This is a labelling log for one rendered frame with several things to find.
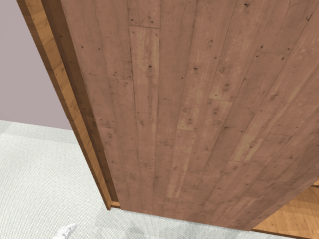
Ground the wardrobe door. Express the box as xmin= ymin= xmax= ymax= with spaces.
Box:
xmin=41 ymin=0 xmax=119 ymax=202
xmin=60 ymin=0 xmax=319 ymax=232

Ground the left robot hand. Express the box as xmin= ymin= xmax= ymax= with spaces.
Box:
xmin=52 ymin=223 xmax=77 ymax=239

